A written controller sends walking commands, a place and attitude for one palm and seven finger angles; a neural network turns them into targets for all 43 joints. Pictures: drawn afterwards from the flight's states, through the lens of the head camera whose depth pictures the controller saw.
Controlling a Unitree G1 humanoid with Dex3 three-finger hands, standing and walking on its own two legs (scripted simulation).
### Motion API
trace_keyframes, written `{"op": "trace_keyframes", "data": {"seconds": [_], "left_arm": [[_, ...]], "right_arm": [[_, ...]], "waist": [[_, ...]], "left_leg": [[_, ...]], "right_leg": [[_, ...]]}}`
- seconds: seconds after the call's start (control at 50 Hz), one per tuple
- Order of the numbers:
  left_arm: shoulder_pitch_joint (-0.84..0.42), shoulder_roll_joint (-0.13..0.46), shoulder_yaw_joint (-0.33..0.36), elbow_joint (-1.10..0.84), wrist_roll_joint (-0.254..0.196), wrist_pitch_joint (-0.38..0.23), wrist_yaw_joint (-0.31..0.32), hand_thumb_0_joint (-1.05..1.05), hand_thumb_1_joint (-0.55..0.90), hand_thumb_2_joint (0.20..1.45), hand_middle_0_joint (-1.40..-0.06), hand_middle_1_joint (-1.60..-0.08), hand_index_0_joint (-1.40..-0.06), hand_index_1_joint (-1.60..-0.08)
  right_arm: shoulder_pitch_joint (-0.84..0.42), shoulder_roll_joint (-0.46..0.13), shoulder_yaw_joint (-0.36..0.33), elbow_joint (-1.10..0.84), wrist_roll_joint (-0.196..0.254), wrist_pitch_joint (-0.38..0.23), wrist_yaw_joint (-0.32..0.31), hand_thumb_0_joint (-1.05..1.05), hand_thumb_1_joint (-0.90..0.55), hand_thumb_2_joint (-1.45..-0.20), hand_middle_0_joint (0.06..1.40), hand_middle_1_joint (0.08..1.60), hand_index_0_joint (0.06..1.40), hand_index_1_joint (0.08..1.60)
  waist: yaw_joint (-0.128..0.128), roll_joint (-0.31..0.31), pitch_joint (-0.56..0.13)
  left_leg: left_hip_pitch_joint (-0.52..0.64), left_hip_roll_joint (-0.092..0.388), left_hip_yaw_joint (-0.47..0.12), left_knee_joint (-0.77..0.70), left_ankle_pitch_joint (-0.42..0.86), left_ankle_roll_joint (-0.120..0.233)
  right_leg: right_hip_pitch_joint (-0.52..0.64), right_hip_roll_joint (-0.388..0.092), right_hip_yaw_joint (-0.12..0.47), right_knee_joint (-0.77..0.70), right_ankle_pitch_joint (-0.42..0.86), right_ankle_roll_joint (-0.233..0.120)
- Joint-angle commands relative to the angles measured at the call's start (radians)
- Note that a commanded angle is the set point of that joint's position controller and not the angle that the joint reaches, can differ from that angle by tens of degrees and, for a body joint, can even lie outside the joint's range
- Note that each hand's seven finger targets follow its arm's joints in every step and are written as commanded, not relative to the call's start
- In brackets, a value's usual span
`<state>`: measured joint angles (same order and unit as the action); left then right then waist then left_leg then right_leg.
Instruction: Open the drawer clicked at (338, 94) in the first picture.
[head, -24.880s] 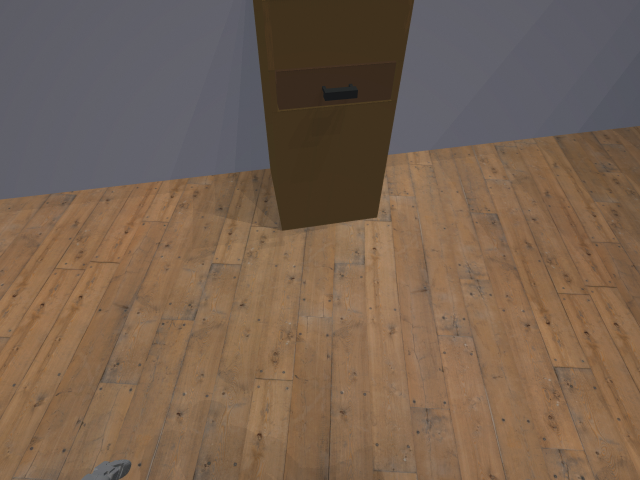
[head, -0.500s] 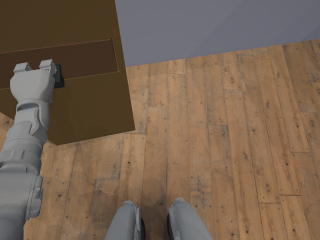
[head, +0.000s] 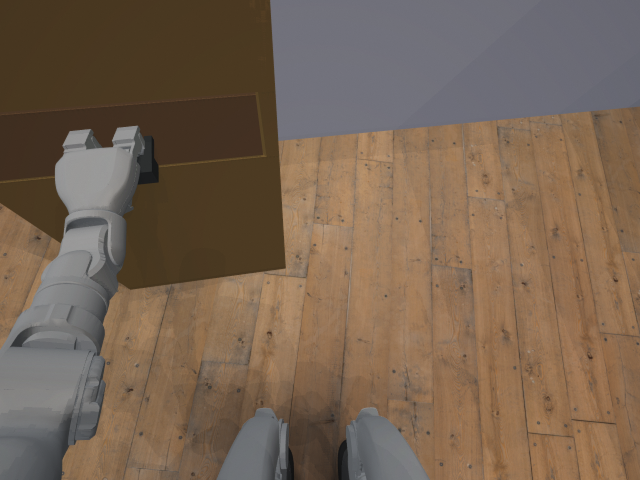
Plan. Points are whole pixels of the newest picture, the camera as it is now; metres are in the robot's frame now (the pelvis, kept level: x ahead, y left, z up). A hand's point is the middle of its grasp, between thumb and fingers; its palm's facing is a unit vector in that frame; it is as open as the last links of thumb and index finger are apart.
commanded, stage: pull the drawer open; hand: left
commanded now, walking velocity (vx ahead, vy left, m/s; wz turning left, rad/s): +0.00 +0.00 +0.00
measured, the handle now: (113, 159) +0.51 +0.28 -0.02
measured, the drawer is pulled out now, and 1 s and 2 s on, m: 0.00 0.00 0.00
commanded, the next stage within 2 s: none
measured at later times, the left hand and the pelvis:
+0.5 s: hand (121, 197) +0.47 +0.27 -0.04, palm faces -0.05 -0.01 -1.00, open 6.0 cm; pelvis -0.07 -0.01 -0.03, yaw -1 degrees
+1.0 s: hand (121, 199) +0.46 +0.27 -0.04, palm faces -0.08 -0.03 -1.00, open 6.1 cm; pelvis -0.04 -0.01 -0.01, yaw -2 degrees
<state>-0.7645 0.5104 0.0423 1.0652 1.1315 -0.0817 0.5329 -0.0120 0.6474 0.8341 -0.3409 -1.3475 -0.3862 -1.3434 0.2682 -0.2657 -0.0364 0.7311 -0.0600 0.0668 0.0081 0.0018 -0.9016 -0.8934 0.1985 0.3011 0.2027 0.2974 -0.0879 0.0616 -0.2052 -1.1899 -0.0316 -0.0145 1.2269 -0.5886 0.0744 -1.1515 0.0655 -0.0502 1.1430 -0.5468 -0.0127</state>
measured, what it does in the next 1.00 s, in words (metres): stands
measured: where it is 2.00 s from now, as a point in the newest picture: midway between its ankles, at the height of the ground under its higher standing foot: outside the picture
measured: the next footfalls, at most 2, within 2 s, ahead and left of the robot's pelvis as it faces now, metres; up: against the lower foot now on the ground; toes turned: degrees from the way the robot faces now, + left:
none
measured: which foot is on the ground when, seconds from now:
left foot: down 0.00-1.00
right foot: down 0.00-1.00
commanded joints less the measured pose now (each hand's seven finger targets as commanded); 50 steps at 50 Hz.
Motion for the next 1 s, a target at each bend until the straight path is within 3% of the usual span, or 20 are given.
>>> {"op": "trace_keyframes", "data": {"seconds": [0.0, 0.04, 0.1, 0.16, 0.22, 0.3, 0.32, 0.36, 0.4, 0.5, 0.56, 0.58, 0.62, 0.66, 0.68, 0.76, 0.78, 0.9, 0.92, 0.98], "left_arm": [[-0.521, 0.298, 0.076, -0.128, -0.024, 0.044, 0.006, 0.0, 0.9, 0.9, -0.4, -1.35, -0.4, -1.35], [-0.549, 0.272, 0.049, -0.118, -0.026, 0.05, -0.008, 0.0, 0.9, 0.9, -0.4, -1.35, -0.4, -1.35], [-0.592, 0.322, 0.062, -0.1, -0.031, 0.041, -0.026, 0.0, 0.9, 0.9, -0.4, -1.35, -0.4, -1.35], [-0.597, 0.331, 0.037, -0.045, -0.02, 0.036, -0.046, 0.0, 0.9, 0.9, -0.4, -1.35, -0.4, -1.35], [-0.62, 0.397, 0.054, -0.029, -0.011, 0.021, -0.061, 0.0, 0.9, 0.9, -0.4, -1.35, -0.4, -1.35], [-0.641, 0.437, 0.061, -0.024, 0.0, 0.008, -0.074, 0.0, 0.9, 0.9, -0.4, -1.35, -0.4, -1.35], [-0.646, 0.411, 0.037, -0.024, 0.002, 0.006, -0.074, 0.0, 0.9, 0.9, -0.4, -1.35, -0.4, -1.35], [-0.66, 0.426, 0.044, -0.023, 0.002, 0.007, -0.076, 0.0, 0.9, 0.9, -0.4, -1.35, -0.4, -1.35], [-0.669, 0.466, 0.069, -0.012, -0.005, 0.011, -0.083, 0.0, 0.9, 0.9, -0.4, -1.35, -0.4, -1.35], [-0.703, 0.482, 0.066, -0.022, -0.006, 0.021, -0.097, 0.0, 0.9, 0.9, -0.4, -1.35, -0.4, -1.35], [-0.711, 0.463, 0.049, -0.015, -0.008, 0.026, -0.103, 0.0, 0.9, 0.9, -0.4, -1.35, -0.4, -1.35], [-0.711, 0.492, 0.067, -0.011, -0.005, 0.027, -0.105, 0.0, 0.9, 0.9, -0.4, -1.35, -0.4, -1.35], [-0.718, 0.462, 0.045, -0.004, -0.005, 0.029, -0.108, 0.0, 0.9, 0.9, -0.4, -1.35, -0.4, -1.35], [-0.681, 0.42, 0.027, -0.011, -0.009, 0.028, -0.112, 0.0, 0.9, 0.9, -0.4, -1.35, -0.4, -1.35], [-0.662, 0.434, 0.045, -0.012, -0.01, 0.03, -0.112, 0.0, 0.9, 0.9, -0.4, -1.35, -0.4, -1.35], [-0.572, 0.393, 0.045, -0.067, -0.028, 0.018, -0.122, 0.0, 0.9, 0.9, -0.4, -1.35, -0.4, -1.35], [-0.536, 0.354, 0.027, -0.05, -0.034, 0.021, -0.126, 0.0, 0.9, 0.9, -0.4, -1.35, -0.4, -1.35], [-0.342, 0.335, 0.068, -0.108, -0.062, -0.002, -0.128, 0.0, 0.9, 0.9, -0.4, -1.35, -0.4, -1.35], [-0.325, 0.29, 0.039, -0.126, -0.067, -0.005, -0.126, 0.0, 0.9, 0.9, -0.4, -1.35, -0.4, -1.35], [-0.224, 0.31, 0.08, -0.14, -0.074, -0.01, -0.113, 0.0, 0.9, 0.9, -0.4, -1.35, -0.4, -1.35]], "right_arm": [[0.28, -0.183, -0.066, 0.01, -0.009, 0.007, -0.008, 0.0, -0.9, -0.9, 0.2, 0.3, 0.2, 0.3], [0.283, -0.18, -0.068, 0.005, -0.007, 0.011, -0.008, 0.0, -0.9, -0.9, 0.2, 0.3, 0.2, 0.3], [0.272, -0.186, -0.055, 0.003, -0.003, 0.001, -0.011, 0.0, -0.9, -0.9, 0.2, 0.3, 0.2, 0.3], [0.251, -0.19, -0.039, -0.007, 0.003, -0.01, -0.013, 0.0, -0.9, -0.9, 0.2, 0.3, 0.2, 0.3], [0.238, -0.198, -0.024, -0.019, 0.009, -0.026, -0.016, 0.0, -0.9, -0.9, 0.2, 0.3, 0.2, 0.3], [0.24, -0.204, -0.016, -0.02, 0.013, -0.047, -0.022, 0.0, -0.9, -0.9, 0.2, 0.3, 0.2, 0.3], [0.244, -0.203, -0.017, -0.025, 0.016, -0.054, -0.024, 0.0, -0.9, -0.9, 0.2, 0.3, 0.2, 0.3], [0.254, -0.209, -0.016, -0.02, 0.018, -0.064, -0.024, 0.0, -0.9, -0.9, 0.2, 0.3, 0.2, 0.3], [0.262, -0.215, -0.012, -0.015, 0.018, -0.069, -0.025, 0.0, -0.9, -0.9, 0.2, 0.3, 0.2, 0.3], [0.286, -0.218, -0.01, -0.006, 0.024, -0.08, -0.029, 0.0, -0.9, -0.9, 0.2, 0.3, 0.2, 0.3], [0.295, -0.214, -0.009, -0.005, 0.027, -0.086, -0.031, 0.0, -0.9, -0.9, 0.2, 0.3, 0.2, 0.3], [0.296, -0.218, -0.008, -0.005, 0.027, -0.085, -0.032, 0.0, -0.9, -0.9, 0.2, 0.3, 0.2, 0.3], [0.298, -0.215, -0.008, -0.006, 0.027, -0.087, -0.034, 0.0, -0.9, -0.9, 0.2, 0.3, 0.2, 0.3], [0.295, -0.206, -0.009, -0.011, 0.027, -0.09, -0.03, 0.0, -0.9, -0.9, 0.2, 0.3, 0.2, 0.3], [0.297, -0.209, -0.011, -0.009, 0.026, -0.088, -0.031, 0.0, -0.9, -0.9, 0.2, 0.3, 0.2, 0.3], [0.288, -0.197, -0.017, -0.02, 0.025, -0.082, -0.025, 0.0, -0.9, -0.9, 0.2, 0.3, 0.2, 0.3], [0.283, -0.191, -0.019, -0.023, 0.027, -0.08, -0.024, 0.0, -0.9, -0.9, 0.2, 0.3, 0.2, 0.3], [0.261, -0.18, -0.026, -0.032, 0.025, -0.064, -0.02, 0.0, -0.9, -0.9, 0.2, 0.3, 0.2, 0.3], [0.255, -0.173, -0.029, -0.034, 0.027, -0.064, -0.018, 0.0, -0.9, -0.9, 0.2, 0.3, 0.2, 0.3], [0.248, -0.174, -0.033, -0.034, 0.024, -0.05, -0.016, 0.0, -0.9, -0.9, 0.2, 0.3, 0.2, 0.3]], "waist": [[-0.093, 0.151, -0.561], [-0.105, 0.147, -0.596], [-0.113, 0.134, -0.601], [-0.119, 0.147, -0.54], [-0.113, 0.167, -0.507], [-0.114, 0.192, -0.494], [-0.125, 0.19, -0.482], [-0.124, 0.19, -0.485], [-0.124, 0.17, -0.496], [-0.131, 0.18, -0.513], [-0.14, 0.183, -0.507], [-0.135, 0.175, -0.505], [-0.146, 0.184, -0.494], [-0.132, 0.196, -0.507], [-0.13, 0.174, -0.509], [-0.093, 0.198, -0.56], [-0.096, 0.169, -0.541], [-0.042, 0.126, -0.555], [-0.048, 0.136, -0.54], [-0.026, 0.078, -0.517]], "left_leg": [[0.594, 0.07, -0.108, -0.053, 0.981, -0.081], [0.607, 0.07, -0.11, -0.048, 0.933, -0.08], [0.523, 0.056, -0.097, -0.059, 0.724, -0.06], [0.432, 0.048, -0.089, -0.07, 0.548, -0.048], [0.346, 0.042, -0.083, -0.081, 0.388, -0.037], [0.302, 0.042, -0.092, -0.084, 0.3, -0.036], [0.297, 0.042, -0.096, -0.087, 0.274, -0.035], [0.286, 0.044, -0.105, -0.089, 0.246, -0.035], [0.259, 0.044, -0.103, -0.08, 0.235, -0.031], [0.263, 0.045, -0.108, -0.081, 0.233, -0.031], [0.265, 0.045, -0.11, -0.077, 0.236, -0.028], [0.265, 0.047, -0.115, -0.079, 0.226, -0.031], [0.282, 0.049, -0.122, -0.08, 0.233, -0.033], [0.298, 0.046, -0.116, -0.083, 0.251, -0.033], [0.319, 0.051, -0.124, -0.087, 0.269, -0.036], [0.388, 0.052, -0.114, -0.086, 0.374, -0.043], [0.384, 0.051, -0.108, -0.088, 0.378, -0.04], [0.41, 0.05, -0.079, -0.092, 0.516, -0.037], [0.419, 0.05, -0.069, -0.087, 0.542, -0.034], [0.4, 0.049, -0.053, -0.091, 0.588, -0.031]], "right_leg": [[0.101, 0.006, 0.002, -0.049, 0.583, -0.008], [0.094, 0.008, 0.001, -0.059, 0.549, -0.007], [0.114, 0.011, 0.001, -0.066, 0.473, -0.013], [0.082, 0.016, 0.0, -0.073, 0.367, -0.018], [0.071, 0.018, 0.003, -0.076, 0.262, -0.022], [0.031, 0.019, 0.002, -0.064, 0.194, -0.028], [0.014, 0.019, 0.001, -0.067, 0.178, -0.026], [-0.001, 0.019, -0.001, -0.061, 0.159, -0.027], [0.008, 0.019, 0.002, -0.054, 0.153, -0.027], [-0.001, 0.018, 0.0, -0.048, 0.153, -0.026], [-0.013, 0.018, 0.0, -0.053, 0.155, -0.024], [-0.019, 0.019, -0.002, -0.049, 0.147, -0.025], [-0.047, 0.018, -0.006, -0.046, 0.15, -0.024], [-0.031, 0.018, -0.006, -0.053, 0.158, -0.026], [-0.034, 0.019, -0.01, -0.053, 0.17, -0.025], [0.01, 0.021, -0.01, -0.059, 0.223, -0.027], [0.021, 0.022, -0.01, -0.068, 0.229, -0.025], [0.133, 0.021, 0.0, -0.07, 0.361, -0.023], [0.134, 0.02, 0.003, -0.078, 0.387, -0.019], [0.204, 0.019, 0.011, -0.082, 0.46, -0.017]]}}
